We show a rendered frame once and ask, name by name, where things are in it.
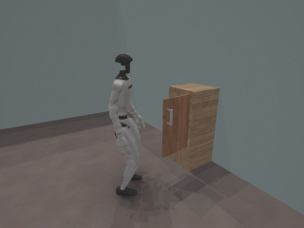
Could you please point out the right robot upper arm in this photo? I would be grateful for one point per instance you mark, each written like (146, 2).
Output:
(117, 88)

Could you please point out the robot left forearm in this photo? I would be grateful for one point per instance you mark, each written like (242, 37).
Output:
(133, 110)

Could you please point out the humanoid robot head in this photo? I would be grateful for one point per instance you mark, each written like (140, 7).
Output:
(125, 60)

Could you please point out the robot torso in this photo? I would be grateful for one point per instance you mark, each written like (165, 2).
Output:
(124, 102)

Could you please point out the robot left hand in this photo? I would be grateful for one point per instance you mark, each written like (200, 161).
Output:
(137, 120)

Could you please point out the handle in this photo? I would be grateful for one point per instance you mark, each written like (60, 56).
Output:
(170, 117)

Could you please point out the robot right forearm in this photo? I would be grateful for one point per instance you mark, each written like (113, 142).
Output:
(116, 121)

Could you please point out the robot right hand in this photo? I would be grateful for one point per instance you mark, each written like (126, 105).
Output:
(122, 142)

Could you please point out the cupboard door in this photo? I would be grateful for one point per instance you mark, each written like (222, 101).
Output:
(175, 136)

